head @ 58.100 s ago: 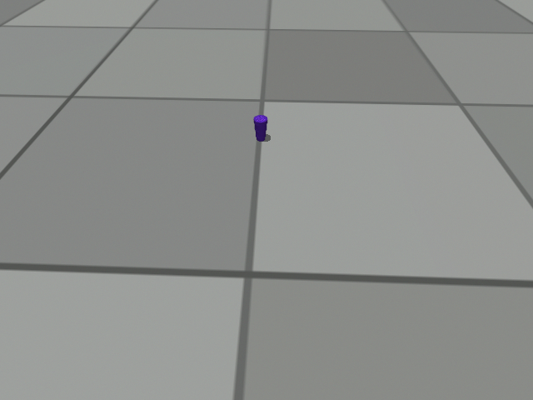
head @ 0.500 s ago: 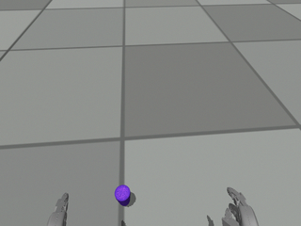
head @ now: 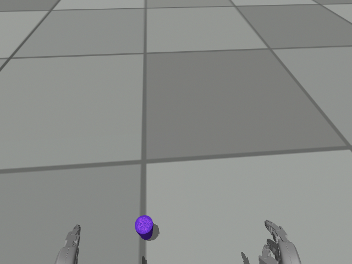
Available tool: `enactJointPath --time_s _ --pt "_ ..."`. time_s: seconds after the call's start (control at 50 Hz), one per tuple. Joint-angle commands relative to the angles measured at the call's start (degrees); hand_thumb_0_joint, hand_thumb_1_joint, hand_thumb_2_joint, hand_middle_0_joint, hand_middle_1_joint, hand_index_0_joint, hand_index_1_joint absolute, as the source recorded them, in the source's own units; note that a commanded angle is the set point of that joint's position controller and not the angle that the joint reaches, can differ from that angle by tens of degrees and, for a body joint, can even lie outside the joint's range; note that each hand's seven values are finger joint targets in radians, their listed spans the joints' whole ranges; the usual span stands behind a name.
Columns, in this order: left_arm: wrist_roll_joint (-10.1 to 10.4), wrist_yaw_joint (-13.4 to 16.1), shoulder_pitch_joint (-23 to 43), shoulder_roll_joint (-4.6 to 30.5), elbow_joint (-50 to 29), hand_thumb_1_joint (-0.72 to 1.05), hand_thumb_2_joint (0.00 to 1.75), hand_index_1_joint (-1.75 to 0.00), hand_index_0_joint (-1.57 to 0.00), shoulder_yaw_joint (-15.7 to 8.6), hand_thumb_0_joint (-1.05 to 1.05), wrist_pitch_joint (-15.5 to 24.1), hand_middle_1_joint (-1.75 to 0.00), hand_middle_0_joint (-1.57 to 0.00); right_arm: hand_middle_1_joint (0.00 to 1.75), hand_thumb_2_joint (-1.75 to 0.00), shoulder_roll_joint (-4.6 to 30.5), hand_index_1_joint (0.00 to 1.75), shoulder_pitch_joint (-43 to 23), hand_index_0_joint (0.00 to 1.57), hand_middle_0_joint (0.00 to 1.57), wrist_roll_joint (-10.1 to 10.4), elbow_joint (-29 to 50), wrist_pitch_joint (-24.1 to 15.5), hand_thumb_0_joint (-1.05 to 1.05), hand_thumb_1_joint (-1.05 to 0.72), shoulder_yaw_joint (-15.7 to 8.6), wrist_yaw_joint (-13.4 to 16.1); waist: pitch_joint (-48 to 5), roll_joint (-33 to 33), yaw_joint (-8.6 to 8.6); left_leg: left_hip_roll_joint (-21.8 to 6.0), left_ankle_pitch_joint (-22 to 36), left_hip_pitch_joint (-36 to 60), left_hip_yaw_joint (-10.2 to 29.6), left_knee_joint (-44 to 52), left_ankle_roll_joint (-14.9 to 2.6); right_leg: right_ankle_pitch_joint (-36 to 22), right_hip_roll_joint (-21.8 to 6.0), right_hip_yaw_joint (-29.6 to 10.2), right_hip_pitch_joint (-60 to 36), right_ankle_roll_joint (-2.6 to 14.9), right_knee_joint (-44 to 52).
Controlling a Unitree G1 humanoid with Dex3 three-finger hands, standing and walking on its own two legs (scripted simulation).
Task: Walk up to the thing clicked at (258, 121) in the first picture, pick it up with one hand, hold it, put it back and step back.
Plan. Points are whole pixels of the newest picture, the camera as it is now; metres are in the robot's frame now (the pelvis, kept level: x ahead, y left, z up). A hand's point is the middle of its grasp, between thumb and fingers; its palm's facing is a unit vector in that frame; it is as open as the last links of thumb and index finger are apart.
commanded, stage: home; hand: left
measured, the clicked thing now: (145, 229) +0.42 +0.14 -0.65
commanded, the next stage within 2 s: stand in 0.26 s
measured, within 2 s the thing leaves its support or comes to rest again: neither
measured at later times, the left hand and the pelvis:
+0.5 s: hand out of the picture +0.17 +0.18 -0.06, palm faces +0.09 -0.96 -0.28, open 16.4 cm; pelvis +0.00 +0.00 +0.00, yaw +0 degrees
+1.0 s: hand out of the picture +0.11 +0.24 -0.11, palm faces -0.01 -0.94 -0.34, open 7.6 cm; pelvis +0.00 +0.01 +0.03, yaw +0 degrees
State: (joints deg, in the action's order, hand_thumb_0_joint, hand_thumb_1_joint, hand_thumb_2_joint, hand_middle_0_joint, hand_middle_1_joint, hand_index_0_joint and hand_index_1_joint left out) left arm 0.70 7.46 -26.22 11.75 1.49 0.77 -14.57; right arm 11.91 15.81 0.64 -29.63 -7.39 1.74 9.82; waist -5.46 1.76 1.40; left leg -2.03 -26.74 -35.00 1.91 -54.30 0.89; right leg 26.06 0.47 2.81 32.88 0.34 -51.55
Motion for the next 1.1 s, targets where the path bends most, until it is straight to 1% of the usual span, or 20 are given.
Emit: enactJointPath --time_s 0.0,0.06,0.2,0.24,0.32,0.34,0.38,0.4,0.5,0.54,0.64,0.66,0.68,0.7,0.74,0.78,0.82,0.92,1.06,1.08 --pt "-0.44 0.77 1.1 5.61 -10.52 -0.54 0.06 -0.06 -0.05 -3.25 0.0 2.76 -0.06 -0.05 0.3 -0.9 6.96 0.3 -4.1 0.2 0.2 -0.01 9.32 -3.26 0.0 -0.9 -3.11 0.81 -4.18 0.12 -0.28 1.56 9.17 3.58 -1.13 9.26 -1.22 -8.4 0.74 0.75 -1.91 0.19 8.73" --pt "-0.47 0.75 0.88 5.79 -11.77 -0.55 0.06 -0.06 -0.05 -3.49 0.0 2.93 -0.06 -0.05 0.3 -0.9 6.78 0.3 -3.45 0.2 0.2 -0.09 9.36 -3.2 0.0 -0.9 -3.1 0.86 -7.2 -0.18 -0.13 1.61 12.82 4.9 -1.36 8.11 -1.39 -12.25 0.58 0.37 -3.49 0.1 8.41" --pt "-0.44 0.87 1.96 5.55 -12.01 -0.52 0.08 -0.06 -0.05 -3.23 0.0 2.91 -0.06 -0.05 0.3 -0.9 6.79 0.3 -3.98 0.2 0.2 0.0 9.23 -3.49 0.0 -0.9 -3.04 0.93 -4.7 0.26 -0.22 1.61 9.43 3.94 -1.37 8.93 -1.32 -8.88 0.47 0.34 -2.18 0.14 9.04" --pt "-0.62 0.95 0.98 6.01 -11.31 -0.53 0.07 -0.06 -0.05 -4.11 0.0 2.98 -0.06 -0.05 0.3 -0.9 6.67 0.3 -3.65 0.2 0.2 -0.1 9.17 -3.45 0.0 -0.9 -3.09 1.11 -6.83 -0.58 -0.28 1.59 10.76 4.76 -1.46 8.45 -1.46 -10.26 0.42 0.17 -3.19 0.05 8.8" --pt "-0.47 0.83 0.5 5.09 -11.3 -0.51 0.08 -0.06 -0.05 -2.95 0.0 2.89 -0.07 -0.05 0.3 -0.9 6.76 0.3 -3.38 0.2 0.2 -0.1 9.09 -3.37 0.0 -0.9 -3.15 0.98 -5.85 0.57 0.17 1.6 12.63 4.93 -1.53 8.17 -1.26 -12.18 0.54 0.36 -2.67 0.04 8.27" --pt "-0.53 0.81 0.03 5.51 -10.84 -0.52 0.08 -0.06 -0.05 -3.64 0.0 2.94 -0.06 -0.05 0.3 -0.9 6.71 0.3 -3.6 0.2 0.2 -0.15 9.06 -3.34 0.0 -0.9 -3.12 1.03 -6.43 -0.33 -0.17 1.61 13.13 4.73 -1.55 7.79 -1.38 -12.78 0.47 0.35 -3.31 -0.01 8.46" --pt "-0.55 0.71 -0.06 5.42 -11.11 -0.36 0.24 -0.22 -0.2 -3.45 0.0 2.99 -0.22 -0.2 0.3 -0.9 6.71 0.3 -3.26 0.2 0.2 -0.17 9.06 -3.24 0.0 -0.9 -3.17 1.03 -7.48 -0.21 -0.11 1.62 14.09 5.38 -1.68 7.59 -1.41 -13.91 0.46 0.15 -3.58 -0.03 8.37" --pt "-0.54 0.63 0.13 5.61 -10.84 -0.28 0.32 -0.3 -0.2 -3.49 0.0 3.03 -0.3 -0.2 0.3 -0.9 6.84 0.3 -3.34 0.2 0.2 -0.11 9.14 -3.15 0.0 -0.9 -3.18 1.06 -6.35 -0.63 0.0 1.7 13.86 4.76 -1.85 7.35 -1.48 -13.96 0.34 0.1 -3.24 -0.15 8.65" --pt "-0.51 0.8 1.29 5.33 -11.67 0.12 0.72 -0.3 -0.2 -3.17 0.0 2.99 -0.3 -0.2 0.3 -0.9 6.68 0.3 -3.78 0.2 0.2 -0.08 9.09 -3.45 0.0 -0.9 -3.05 1.01 -5.3 0.0 -0.21 1.66 11.28 4.32 -1.62 8.31 -1.37 -11.03 0.34 0.24 -2.76 0.04 8.81" --pt "-0.52 0.74 0.41 5.57 -12.08 0.28 0.88 -0.3 -0.2 -3.26 0.0 2.84 -0.3 -0.2 0.3 -0.9 6.79 0.3 -3.42 0.2 0.2 -0.12 9.21 -3.34 0.0 -0.9 -3.19 1.08 -6.68 0.4 -0.27 1.52 12.94 5.21 -1.37 8.37 -1.3 -12.29 0.56 0.51 -3.14 0.12 8.32" --pt "-0.51 0.85 0.5 5.47 -10.71 0.68 0.9 -0.3 -0.2 -3.28 0.0 2.75 -0.3 -0.2 0.3 -0.9 6.9 0.3 -3.43 0.2 0.2 -0.08 8.97 -3.31 0.0 -0.9 -3.18 1.04 -5.91 0.16 -0.16 1.49 13.1 4.8 -1.23 8.31 -1.2 -12.21 0.61 0.63 -2.98 0.15 8.07" --pt "-0.54 0.86 -0.17 5.55 -11.59 0.76 0.9 -0.3 -0.2 -3.62 0.0 2.73 -0.3 -0.2 0.3 -0.9 6.89 0.3 -3.09 0.2 0.2 -0.08 9.16 -3.37 0.0 -0.9 -3.31 1.02 -7.77 -0.23 -0.31 1.43 14.61 5.82 -1.3 8.01 -1.27 -13.84 0.64 0.56 -3.64 0.17 7.87" --pt "-6.11 -1.78 11.29 12.69 8.52 0.84 0.9 -0.3 -0.2 -5.66 0.0 9.16 -0.3 -0.2 0.3 -0.9 14.32 0.3 -7.36 0.2 0.2 -6.64 -3.3 0.67 0.0 -0.9 -4.99 -2.4 1.13 -4.55 -2.65 -0.33 21.61 6.33 1.35 9.65 -3.14 -18.06 -4.68 -5.45 -10.48 3.54 10.78" --pt "-6.51 -3.18 9.25 13.7 13.93 0.9 0.9 -0.3 -0.2 -6.29 0.0 11.74 -0.3 -0.2 0.3 -0.9 13.76 0.3 -5.57 0.2 0.2 -7.12 -5.33 2.3 0.0 -0.9 -5.64 -4.0 -3.33 -6.35 -2.22 -0.58 23.96 9.64 -0.03 8.95 -4.22 -23.27 -5.79 -6.98 -12.95 4.95 10.08" --pt "-5.64 -4.53 10.02 13.91 17.59 0.9 0.9 -0.3 -0.2 -5.65 0.0 14.18 -0.3 -0.2 0.3 -0.9 13.5 0.3 -5.71 0.2 0.2 -6.26 -6.19 3.47 0.0 -0.9 -5.55 -5.42 -2.57 -5.09 -1.83 -0.61 23.74 11.18 0.97 11.41 -5.09 -23.5 -5.87 -8.06 -11.94 5.08 11.08" --pt "-4.09 -5.35 11.75 14.23 21.87 0.9 0.9 -0.3 -0.2 -5.21 0.0 15.45 -0.3 -0.2 0.3 -0.9 13.29 0.3 -5.67 0.2 0.2 -4.36 -7.73 3.59 0.0 -0.9 -5.54 -7.11 -2.4 -2.12 -2.0 -0.35 20.49 13.13 1.48 14.29 -5.04 -19.51 -5.97 -7.7 -13.82 4.22 12.12" --pt "-3.34 -5.64 12.78 14.38 26.13 0.9 0.9 -0.3 -0.2 -5.33 0.0 15.89 -0.3 -0.2 0.3 -0.9 13.25 0.3 -6.89 0.2 0.2 -3.53 -9.52 3.72 0.0 -0.9 -5.9 -7.91 -2.65 -2.0 -2.48 -0.41 19.62 15.28 1.89 15.26 -4.55 -19.49 -6.05 -7.63 -13.86 3.71 13.56" --pt "-3.41 -5.66 15.49 14.71 34.84 0.9 0.9 -0.3 -0.2 -5.0 0.0 16.59 -0.3 -0.2 0.3 -0.9 13.68 0.3 -9.17 0.2 0.2 -3.78 -13.88 4.37 0.0 -0.9 -6.09 -8.71 1.7 0.25 -2.68 -1.38 12.29 16.05 4.22 21.84 -4.53 -12.22 -5.63 -6.65 -14.55 2.67 18.7" --pt "-2.47 -5.35 16.29 15.8 44.38 0.9 0.9 -0.3 -0.2 -4.49 0.0 17.13 -0.3 -0.2 0.3 -0.9 14.75 0.3 -7.62 0.2 0.2 -3.01 -20.25 4.83 0.0 -0.9 -5.85 -8.59 1.41 -1.82 -2.05 -2.11 22.45 22.06 4.04 25.82 -3.66 -21.76 -6.87 -6.75 -20.8 2.14 22.87" --pt "-2.4 -5.27 16.62 15.79 45.55 0.9 0.9 -0.3 -0.2 -4.37 0.0 16.96 -0.3 -0.2 0.3 -0.9 15.09 0.3 -7.31 0.2 0.2 -2.99 -21.11 5.02 0.0 -0.9 -5.8 -8.5 2.32 -1.34 -1.91 -2.43 21.48 21.58 4.43 27.43 -3.65 -20.84 -6.71 -6.5 -21.28 1.93 23.71"
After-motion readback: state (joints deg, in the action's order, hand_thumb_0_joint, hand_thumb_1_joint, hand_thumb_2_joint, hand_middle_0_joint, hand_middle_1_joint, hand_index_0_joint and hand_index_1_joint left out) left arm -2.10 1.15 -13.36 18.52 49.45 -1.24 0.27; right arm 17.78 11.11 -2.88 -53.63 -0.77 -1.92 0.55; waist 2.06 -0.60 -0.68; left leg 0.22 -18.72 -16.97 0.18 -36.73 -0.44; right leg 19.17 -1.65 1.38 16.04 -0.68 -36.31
